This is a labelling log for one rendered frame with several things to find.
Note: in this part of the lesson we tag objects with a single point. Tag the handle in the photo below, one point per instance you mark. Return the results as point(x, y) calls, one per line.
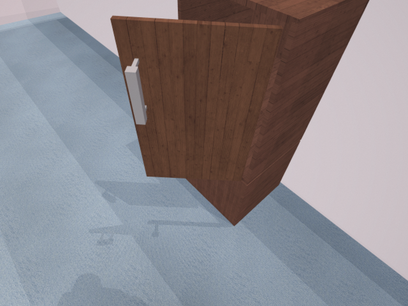
point(135, 92)

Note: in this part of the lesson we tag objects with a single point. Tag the cupboard door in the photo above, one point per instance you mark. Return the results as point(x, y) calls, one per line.
point(204, 84)

